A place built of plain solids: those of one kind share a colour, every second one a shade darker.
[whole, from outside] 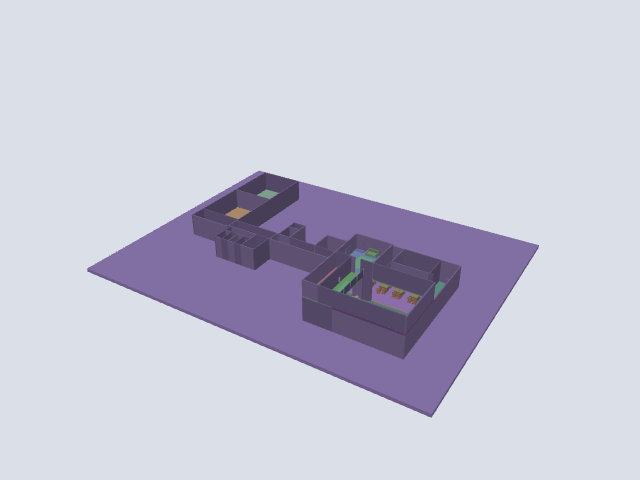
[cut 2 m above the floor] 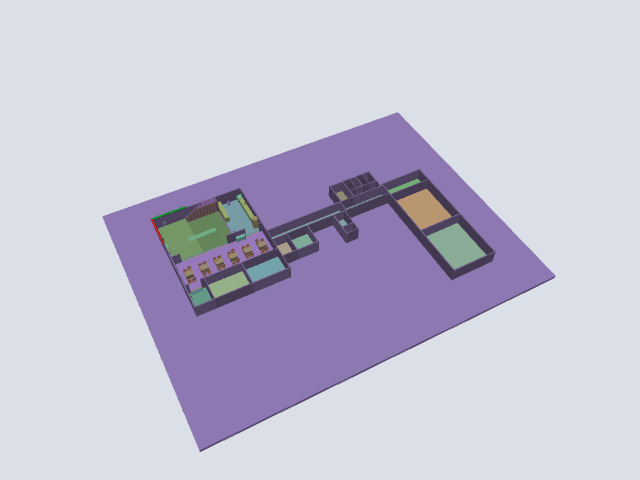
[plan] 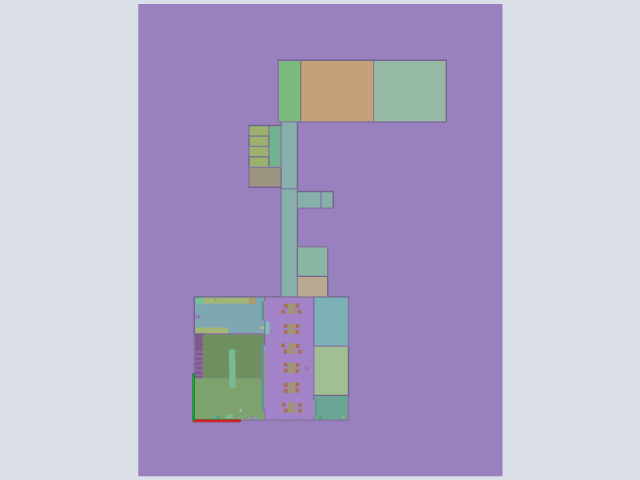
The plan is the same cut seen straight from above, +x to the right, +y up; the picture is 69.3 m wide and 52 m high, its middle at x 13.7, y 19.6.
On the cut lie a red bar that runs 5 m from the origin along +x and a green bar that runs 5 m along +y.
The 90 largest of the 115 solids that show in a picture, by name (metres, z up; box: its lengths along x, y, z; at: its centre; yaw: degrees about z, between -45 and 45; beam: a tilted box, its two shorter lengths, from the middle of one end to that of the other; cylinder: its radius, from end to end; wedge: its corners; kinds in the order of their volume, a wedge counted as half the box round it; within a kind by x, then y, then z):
{
 "under_1": {"box": [39.47, 51.16, 0.5], "at": [13.73, 19.58, -0.33]},
 "wall_1": {"box": [0.16, 9.2, 3.54], "at": [0.08, 4.76, 1.47]},
 "wall_2": {"box": [0.16, 11.01, 2.31], "at": [0.08, 5.67, 4.7]},
 "wall_3": {"box": [0.16, 3.87, 3.54], "at": [0.08, 11.43, 1.47]},
 "wall_4": {"box": [0.16, 2.06, 2.31], "at": [0.08, 12.33, 4.7]},
 "wall_5": {"box": [7.78, 0.13, 2.31], "at": [3.89, 11.23, 4.7]},
 "wall_6": {"box": [7.81, 0.16, 2.31], "at": [3.9, 0.08, 4.7]},
 "wall_7": {"box": [0.16, 2.01, 3.54], "at": [6.0, 26.41, 1.47]},
 "wall_8": {"box": [0.16, 1.0, 3.54], "at": [6.0, 28.04, 1.47]},
 "wall_9": {"box": [0.16, 1.0, 3.54], "at": [6.0, 29.17, 1.47]},
 "wall_10": {"box": [0.16, 1.0, 3.54], "at": [6.0, 30.3, 1.47]},
 "wall_11": {"box": [0.16, 1.0, 3.54], "at": [6.0, 31.43, 1.47]},
 "wall_12": {"box": [13.12, 0.16, 2.31], "at": [6.56, 13.44, 4.7]},
 "wall_13": {"box": [2.31, 0.13, 3.54], "at": [7.08, 28.61, 1.47]},
 "wall_14": {"box": [2.31, 0.13, 3.54], "at": [7.08, 29.73, 1.47]},
 "wall_15": {"box": [2.31, 0.13, 3.54], "at": [7.08, 30.86, 1.47]},
 "wall_16": {"box": [0.13, 1.2, 3.54], "at": [7.71, 0.76, 1.47]},
 "wall_17": {"box": [0.13, 1.2, 3.54], "at": [7.71, 8.76, 1.47]},
 "wall_18": {"box": [0.13, 1.42, 3.54], "at": [7.71, 10.2, 1.47]},
 "wall_19": {"box": [0.13, 2.06, 2.31], "at": [7.71, 12.33, 4.7]},
 "wall_20": {"box": [0.16, 7.9, 2.31], "at": [7.73, 4.11, 4.7]},
 "wall_21": {"box": [3.63, 0.16, 3.54], "at": [7.74, 25.32, 1.47]},
 "wall_22": {"box": [3.63, 0.13, 3.54], "at": [7.74, 27.48, 1.47]},
 "wall_23": {"box": [3.63, 0.16, 3.54], "at": [7.74, 32.01, 1.47]},
 "wall_24": {"box": [16.86, 0.16, 3.54], "at": [8.43, 0.08, 1.47]},
 "wall_25": {"box": [16.86, 0.13, 3.54], "at": [8.43, 13.43, 1.47]},
 "wall_26": {"box": [0.16, 6.54, 3.54], "at": [9.18, 35.73, 1.47]},
 "wall_27": {"box": [0.16, 11.55, 3.54], "at": [9.47, 19.3, 1.47]},
 "wall_28": {"box": [0.13, 2.01, 3.54], "at": [9.48, 26.41, 1.47]},
 "wall_29": {"box": [0.13, 4.39, 3.54], "at": [9.48, 29.73, 1.47]},
 "wall_30": {"box": [1.96, 0.13, 3.54], "at": [10.37, 25.14, 1.47]},
 "wall_31": {"box": [5.47, 0.16, 2.31], "at": [10.38, 8.14, 4.7]},
 "wall_32": {"box": [0.13, 2.1, 3.54], "at": [11.26, 14.54, 1.47]},
 "wall_33": {"box": [0.13, 3.07, 3.54], "at": [11.26, 17.25, 1.47]},
 "wall_34": {"box": [0.13, 1.64, 3.54], "at": [11.26, 23.95, 1.47]},
 "wall_35": {"box": [0.16, 4.02, 3.54], "at": [11.27, 20.96, 1.47]},
 "wall_36": {"box": [0.16, 7.1, 3.54], "at": [11.27, 28.75, 1.47]},
 "wall_37": {"box": [0.13, 6.54, 3.54], "at": [11.62, 35.73, 1.47]},
 "wall_38": {"box": [3.43, 0.13, 3.54], "at": [12.9, 15.65, 1.47]},
 "wall_39": {"box": [3.43, 0.16, 3.54], "at": [12.9, 18.87, 1.47]},
 "wall_40": {"box": [0.13, 5.19, 3.54], "at": [13.03, 5.43, 1.47]},
 "wall_41": {"box": [0.13, 5.2, 3.54], "at": [13.03, 10.76, 1.47]},
 "wall_42": {"box": [0.16, 5.14, 2.31], "at": [13.04, 10.79, 4.7]},
 "wall_43": {"box": [4.02, 0.16, 3.54], "at": [13.2, 23.05, 1.47]},
 "wall_44": {"box": [4.02, 0.16, 3.54], "at": [13.2, 24.85, 1.47]},
 "wall_45": {"box": [0.13, 1.64, 3.54], "at": [13.79, 23.95, 1.47]},
 "wall_46": {"box": [0.16, 2.07, 3.54], "at": [14.54, 14.55, 1.47]},
 "wall_47": {"box": [0.16, 3.07, 3.54], "at": [14.54, 17.25, 1.47]},
 "wall_48": {"box": [3.9, 0.13, 3.54], "at": [14.91, 2.77, 1.47]},
 "wall_49": {"box": [3.9, 0.13, 3.54], "at": [14.91, 8.1, 1.47]},
 "wall_50": {"box": [0.16, 1.64, 3.54], "at": [15.13, 23.95, 1.47]},
 "wall_51": {"box": [0.16, 2.55, 3.54], "at": [16.78, 1.44, 1.47]},
 "wall_52": {"box": [0.16, 5.19, 3.54], "at": [16.78, 5.43, 1.47]},
 "wall_53": {"box": [0.16, 5.2, 3.54], "at": [16.78, 10.76, 1.47]},
 "wall_54": {"box": [18.37, 0.13, 3.54], "at": [18.29, 32.4, 1.47]},
 "wall_55": {"box": [18.37, 0.16, 3.54], "at": [18.29, 39.08, 1.47]},
 "wall_56": {"box": [16.28, 0.031, 3.54], "at": [19.33, 32.31, 1.47]},
 "wall_57": {"box": [0.13, 6.54, 3.54], "at": [19.5, 35.73, 1.47]},
 "wall_58": {"box": [0.16, 6.54, 3.54], "at": [27.39, 35.73, 1.47]},
 "floor_itanoma_1": {"box": [5.18, 13.2, 0.76], "at": [10.37, 6.76, -0.12]},
 "floor_doma_1": {"box": [7.49, 4.45, 0.5], "at": [3.9, 2.38, -0.25]},
 "floor_doma_2": {"box": [6.67, 4.75, 0.5], "at": [4.32, 6.99, -0.25]},
 "floor_hall_1": {"box": [7.75, 6.54, 0.63], "at": [23.43, 35.73, -0.19]},
 "floor_hall_out_1": {"box": [7.75, 6.54, 0.63], "at": [15.55, 35.73, -0.19]},
 "floor_roka_1": {"box": [1.64, 11.58, 0.76], "at": [10.37, 19.28, -0.12]},
 "floor_roka_2": {"box": [1.64, 7.13, 0.63], "at": [10.37, 28.77, -0.19]},
 "floor_roka_3": {"box": [2.41, 1.64, 0.76], "at": [12.53, 23.95, -0.12]},
 "floor_roka_4": {"box": [1.19, 1.64, 0.76], "at": [14.46, 23.95, -0.12]},
 "floor_kitchen_1": {"box": [7.49, 3.87, 0.5], "at": [3.9, 11.43, -0.25]},
 "floor_guest_1": {"box": [3.61, 5.2, 0.76], "at": [14.89, 10.76, -0.12]},
 "floor_office_1": {"box": [3.61, 5.19, 0.76], "at": [14.89, 5.43, -0.12]},
 "floor_porch_1": {"box": [2.29, 6.54, 0.63], "at": [10.4, 35.73, -0.19]},
 "floor_bath_1": {"box": [3.14, 3.07, 0.76], "at": [12.89, 17.25, -0.12]},
 "stair_1": {"box": [0.82, 1.75, 2.6], "at": [0.57, 8.48, 1.0]},
 "stair_2": {"box": [0.82, 1.25, 2.96], "at": [0.57, 8.73, 1.18]},
 "floor_stall_1": {"box": [2.02, 1.0, 0.63], "at": [7.09, 28.04, -0.19]},
 "floor_stall_2": {"box": [2.02, 1.0, 0.63], "at": [7.09, 29.17, -0.19]},
 "floor_stall_3": {"box": [2.02, 1.0, 0.63], "at": [7.09, 30.3, -0.19]},
 "floor_stall_4": {"box": [2.02, 1.0, 0.63], "at": [7.09, 31.43, -0.19]},
 "floor_undress_1": {"box": [3.14, 2.1, 0.76], "at": [12.89, 14.54, -0.12]},
 "floor_genkan_1": {"box": [3.61, 2.55, 0.5], "at": [14.89, 1.44, -0.25]},
 "upper_floor_loft_room_1": {"box": [5.18, 5.14, 0.16], "at": [10.37, 10.79, 3.46]},
 "floor_washplace_1": {"box": [3.34, 2.01, 0.63], "at": [7.75, 26.41, -0.19]},
 "floor_lat_pass_1": {"box": [1.19, 4.39, 0.63], "at": [8.82, 29.73, -0.19]},
 "upper_floor_loft_store_1": {"box": [7.49, 2.06, 0.16], "at": [3.9, 12.33, 3.46]},
 "upper_floor_loft_land_1": {"box": [7.49, 1.81, 0.16], "at": [3.9, 10.27, 3.46]},
 "fridge_1": {"box": [0.75, 0.7, 1.72], "at": [6.38, 13.0, 0.86]},
 "floor_gap_doma_step_1": {"box": [0.13, 6.8, 0.76], "at": [7.71, 4.76, -0.12]},
 "stair_guard_1": {"box": [6.67, 0.08, 0.95], "at": [4.32, 9.4, 4.01]},
 "sofa_1": {"box": [0.93, 1.6, 0.34], "at": [12.45, 10.67, 3.82]}
}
